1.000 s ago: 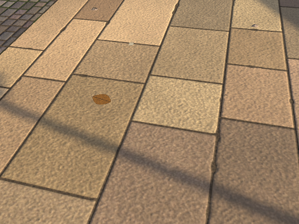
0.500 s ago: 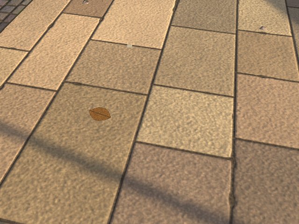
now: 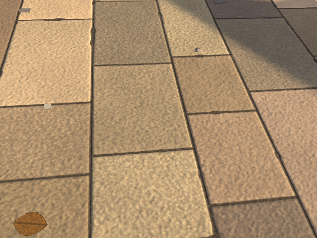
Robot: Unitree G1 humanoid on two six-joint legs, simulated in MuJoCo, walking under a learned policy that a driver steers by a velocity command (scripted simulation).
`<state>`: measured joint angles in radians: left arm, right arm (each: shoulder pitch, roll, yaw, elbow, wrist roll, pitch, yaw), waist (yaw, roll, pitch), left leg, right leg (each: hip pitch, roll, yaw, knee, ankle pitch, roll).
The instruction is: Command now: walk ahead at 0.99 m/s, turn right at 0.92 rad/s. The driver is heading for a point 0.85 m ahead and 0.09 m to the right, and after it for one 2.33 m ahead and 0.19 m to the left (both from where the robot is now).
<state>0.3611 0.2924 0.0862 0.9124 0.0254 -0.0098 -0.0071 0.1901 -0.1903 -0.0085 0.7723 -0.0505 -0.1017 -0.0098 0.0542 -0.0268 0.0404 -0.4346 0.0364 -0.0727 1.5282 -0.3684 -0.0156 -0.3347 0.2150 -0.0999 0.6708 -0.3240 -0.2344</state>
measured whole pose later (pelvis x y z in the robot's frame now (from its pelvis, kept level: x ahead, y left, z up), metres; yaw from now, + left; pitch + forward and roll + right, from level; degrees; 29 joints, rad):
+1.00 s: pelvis +0.84 -0.14 +0.02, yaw -24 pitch +1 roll -2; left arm 0.47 0.30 0.05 0.89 0.02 -0.12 -0.01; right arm 0.17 -0.29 -0.03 0.74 -0.01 -0.03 0.06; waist 0.04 0.03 0.02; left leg -0.81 0.11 0.02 0.96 0.00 0.08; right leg 0.12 0.11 -0.15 0.20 -0.30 -0.08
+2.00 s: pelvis +1.73 -0.26 -0.01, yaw +30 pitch +1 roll -2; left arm 0.54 0.27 0.03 0.89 0.03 -0.07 0.02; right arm -0.06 -0.31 -0.01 0.56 -0.03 -0.01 0.09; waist 0.07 0.04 0.04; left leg -0.65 -0.04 0.16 0.74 -0.13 0.20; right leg 0.25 -0.05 -0.33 0.44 -0.35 0.08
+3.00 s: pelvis +2.43 +0.33 +0.03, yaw +38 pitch +2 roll +1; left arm 0.33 0.33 0.07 0.81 0.01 -0.03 -0.03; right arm 0.22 -0.27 -0.02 0.75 -0.05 -0.09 0.00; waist 0.02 -0.04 0.00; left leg -0.28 0.02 0.10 0.52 -0.27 0.01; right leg -0.47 -0.03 0.01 1.27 -0.29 -0.09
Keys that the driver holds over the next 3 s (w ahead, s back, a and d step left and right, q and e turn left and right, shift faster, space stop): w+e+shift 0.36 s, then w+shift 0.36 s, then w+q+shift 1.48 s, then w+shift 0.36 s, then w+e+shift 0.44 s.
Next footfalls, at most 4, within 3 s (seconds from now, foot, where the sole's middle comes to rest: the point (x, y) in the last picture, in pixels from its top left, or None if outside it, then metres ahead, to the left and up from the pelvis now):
0.26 left None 0.46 0.21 -0.74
0.70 right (197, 188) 0.73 -0.15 -0.74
1.14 left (208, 113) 1.19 -0.22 -0.74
1.56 right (241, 73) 1.56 -0.46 -0.74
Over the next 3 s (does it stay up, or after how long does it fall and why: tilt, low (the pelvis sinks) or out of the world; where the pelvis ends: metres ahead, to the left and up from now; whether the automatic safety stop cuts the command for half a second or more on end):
stays up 2.43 0.33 0.03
